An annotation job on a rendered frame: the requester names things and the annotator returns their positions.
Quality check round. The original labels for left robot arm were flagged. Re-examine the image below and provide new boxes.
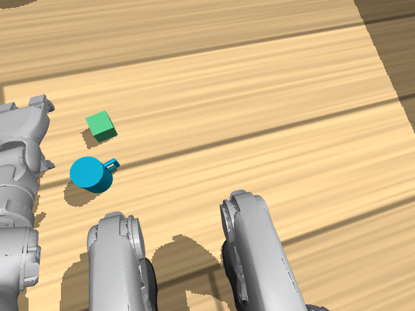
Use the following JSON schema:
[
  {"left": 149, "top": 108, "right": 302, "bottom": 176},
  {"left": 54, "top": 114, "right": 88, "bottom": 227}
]
[{"left": 0, "top": 137, "right": 41, "bottom": 311}]

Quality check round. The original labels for right robot foot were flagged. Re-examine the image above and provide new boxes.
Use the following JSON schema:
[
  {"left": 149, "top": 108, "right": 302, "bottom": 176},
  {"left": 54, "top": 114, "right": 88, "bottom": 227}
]
[{"left": 222, "top": 241, "right": 250, "bottom": 311}]

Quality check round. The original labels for left robot hand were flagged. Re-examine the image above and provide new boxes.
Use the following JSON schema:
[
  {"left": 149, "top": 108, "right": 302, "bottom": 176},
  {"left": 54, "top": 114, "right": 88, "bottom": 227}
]
[{"left": 0, "top": 94, "right": 55, "bottom": 172}]

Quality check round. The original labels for left robot foot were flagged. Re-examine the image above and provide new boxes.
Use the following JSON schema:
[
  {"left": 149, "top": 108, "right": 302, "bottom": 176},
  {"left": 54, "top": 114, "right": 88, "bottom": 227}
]
[{"left": 145, "top": 257, "right": 158, "bottom": 311}]

